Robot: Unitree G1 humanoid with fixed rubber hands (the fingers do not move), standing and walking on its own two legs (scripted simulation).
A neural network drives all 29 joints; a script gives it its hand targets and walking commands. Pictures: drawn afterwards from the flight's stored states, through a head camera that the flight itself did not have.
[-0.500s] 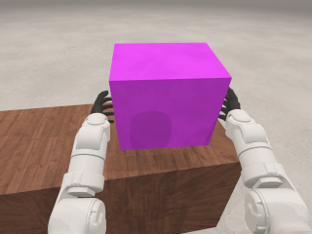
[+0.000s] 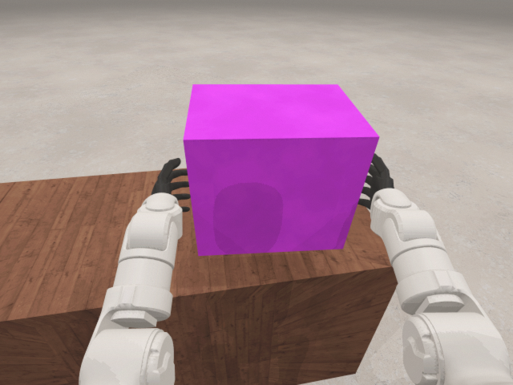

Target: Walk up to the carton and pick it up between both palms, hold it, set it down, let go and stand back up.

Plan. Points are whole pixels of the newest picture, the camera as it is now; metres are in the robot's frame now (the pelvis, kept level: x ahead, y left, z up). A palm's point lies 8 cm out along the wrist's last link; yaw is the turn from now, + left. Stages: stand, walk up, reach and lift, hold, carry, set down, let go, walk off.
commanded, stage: hold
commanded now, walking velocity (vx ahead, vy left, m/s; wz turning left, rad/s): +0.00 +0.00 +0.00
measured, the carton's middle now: (269, 168) +0.46 +0.02 +0.18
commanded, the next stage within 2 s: none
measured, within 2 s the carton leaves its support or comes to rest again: neither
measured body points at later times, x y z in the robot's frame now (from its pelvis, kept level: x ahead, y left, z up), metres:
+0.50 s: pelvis +0.00 +0.00 +0.00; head -0.05 +0.02 +0.45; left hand +0.38 +0.19 +0.16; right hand +0.41 -0.16 +0.16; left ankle +0.11 +0.07 -0.74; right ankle +0.02 -0.11 -0.74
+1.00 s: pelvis +0.00 +0.00 +0.00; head -0.05 +0.02 +0.45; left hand +0.38 +0.19 +0.15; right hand +0.41 -0.16 +0.16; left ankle +0.11 +0.07 -0.74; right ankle +0.02 -0.11 -0.74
